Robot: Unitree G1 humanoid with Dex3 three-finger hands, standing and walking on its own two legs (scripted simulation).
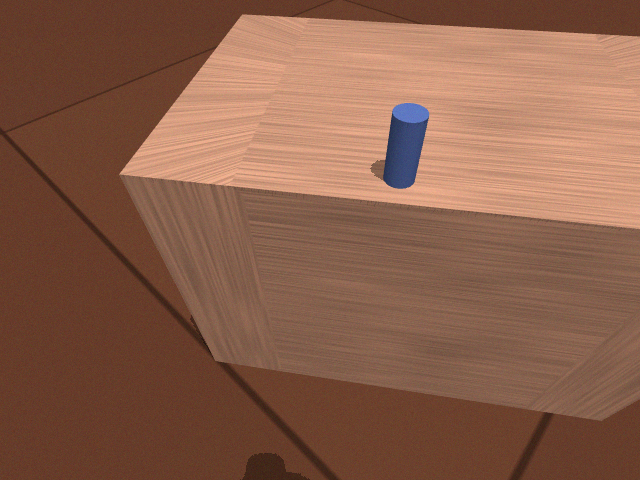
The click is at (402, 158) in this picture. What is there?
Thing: squat round
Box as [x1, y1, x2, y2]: [383, 103, 428, 188]
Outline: 418,104 399,104 395,106 392,111 383,179 387,184 393,187 407,187 411,185 414,181 428,118 428,111
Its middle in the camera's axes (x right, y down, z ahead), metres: +0.13 -0.15 +0.64
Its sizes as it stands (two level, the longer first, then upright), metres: 0.055 0.055 0.129
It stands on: a support 0.80 m high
